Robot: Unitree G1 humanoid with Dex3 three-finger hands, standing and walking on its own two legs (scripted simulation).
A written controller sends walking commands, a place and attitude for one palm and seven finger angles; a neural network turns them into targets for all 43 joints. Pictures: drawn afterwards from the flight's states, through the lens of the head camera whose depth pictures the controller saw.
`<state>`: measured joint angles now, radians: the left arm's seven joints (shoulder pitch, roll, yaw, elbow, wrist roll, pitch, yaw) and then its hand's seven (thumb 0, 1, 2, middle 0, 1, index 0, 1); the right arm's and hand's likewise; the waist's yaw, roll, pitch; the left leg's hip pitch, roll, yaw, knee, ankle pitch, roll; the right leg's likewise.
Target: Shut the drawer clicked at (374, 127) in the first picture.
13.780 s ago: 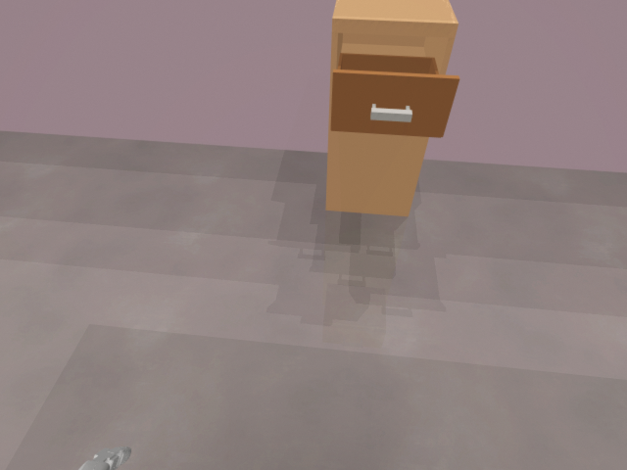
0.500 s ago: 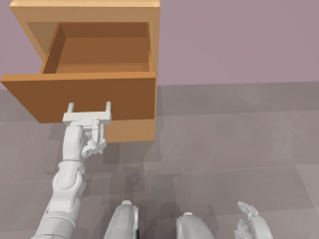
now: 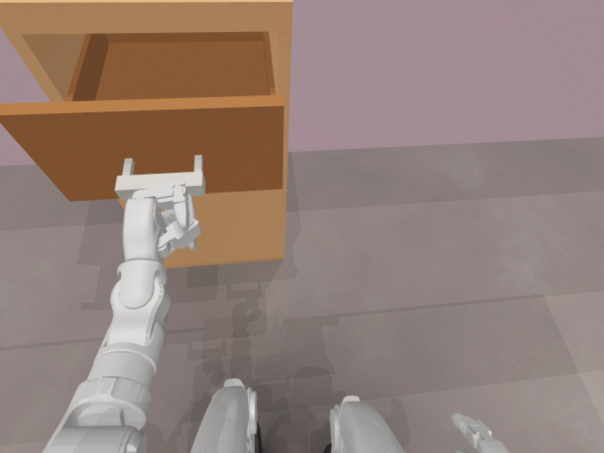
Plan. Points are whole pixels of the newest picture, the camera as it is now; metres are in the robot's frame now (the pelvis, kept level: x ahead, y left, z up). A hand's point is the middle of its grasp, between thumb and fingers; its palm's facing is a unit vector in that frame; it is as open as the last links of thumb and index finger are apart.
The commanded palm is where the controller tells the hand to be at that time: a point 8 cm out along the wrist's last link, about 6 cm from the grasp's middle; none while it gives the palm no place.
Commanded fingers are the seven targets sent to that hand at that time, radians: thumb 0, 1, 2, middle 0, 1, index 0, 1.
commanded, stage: push the drawer shut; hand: left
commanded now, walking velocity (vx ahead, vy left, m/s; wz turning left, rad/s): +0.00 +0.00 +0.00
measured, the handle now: (163, 174) +0.48 +0.19 +0.04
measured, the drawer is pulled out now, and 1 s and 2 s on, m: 0.15 0.03 0.00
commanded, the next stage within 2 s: pull the fist back off the drawer in 1.46 s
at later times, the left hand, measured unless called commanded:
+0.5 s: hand (193, 186) +0.46 +0.15 +0.03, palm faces +0.10 -0.99 -0.05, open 3.5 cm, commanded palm +0.45 +0.20 +0.04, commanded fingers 0.00 0.90 0.90 -1.40 -1.60 -1.40 -1.60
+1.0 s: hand (193, 148) +0.53 +0.16 +0.03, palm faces +0.10 -0.99 -0.04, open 3.4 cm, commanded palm +0.52 +0.20 +0.04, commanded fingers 0.00 0.90 0.90 -1.40 -1.60 -1.40 -1.60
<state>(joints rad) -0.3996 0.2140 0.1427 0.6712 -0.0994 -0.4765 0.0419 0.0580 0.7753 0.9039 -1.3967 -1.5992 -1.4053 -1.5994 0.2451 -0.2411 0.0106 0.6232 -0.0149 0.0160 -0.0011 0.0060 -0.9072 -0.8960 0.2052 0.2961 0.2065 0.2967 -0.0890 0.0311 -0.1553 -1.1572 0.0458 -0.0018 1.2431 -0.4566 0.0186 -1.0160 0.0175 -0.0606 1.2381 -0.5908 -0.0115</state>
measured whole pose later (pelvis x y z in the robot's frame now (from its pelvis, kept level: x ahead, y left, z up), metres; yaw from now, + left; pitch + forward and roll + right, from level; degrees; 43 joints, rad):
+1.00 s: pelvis +0.00 +0.00 -0.02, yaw -2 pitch +27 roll -5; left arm -0.92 0.46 0.39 1.17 -0.02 -0.47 -0.04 0.09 0.73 0.88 -1.40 -1.60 -1.40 -1.60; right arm 0.33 -0.26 0.03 0.65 -0.04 0.07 0.01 0.00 -0.91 -0.90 0.21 0.30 0.21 0.30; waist -0.21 0.05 -0.15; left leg -1.33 0.08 -0.02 1.32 -0.47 0.02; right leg -1.17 0.05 -0.07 1.29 -0.59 -0.01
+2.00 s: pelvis -0.02 +0.01 -0.03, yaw -3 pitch +30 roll -7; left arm -1.10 0.56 0.39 1.22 0.03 -0.36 -0.01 0.07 0.70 0.89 -1.40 -1.60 -1.40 -1.60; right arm 0.38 -0.26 0.07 0.65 -0.06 0.04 0.03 0.00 -0.91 -0.90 0.21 0.30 0.21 0.30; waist -0.26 0.06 -0.13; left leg -1.45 0.08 -0.04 1.36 -0.44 0.03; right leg -1.29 0.06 -0.09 1.32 -0.55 0.00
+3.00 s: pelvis +0.04 +0.00 +0.08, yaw +0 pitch +7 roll -1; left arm 0.02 0.30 0.12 0.18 -0.12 -0.14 0.01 0.02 0.90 0.90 -1.40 -1.60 -1.41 -1.60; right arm 0.23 -0.25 0.02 0.50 0.05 0.08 -0.06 0.01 -0.91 -0.90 0.20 0.30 0.20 0.30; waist -0.03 0.05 -0.11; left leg -0.56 0.04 0.02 0.79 -0.36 0.01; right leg -0.43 0.02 -0.03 0.76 -0.45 -0.01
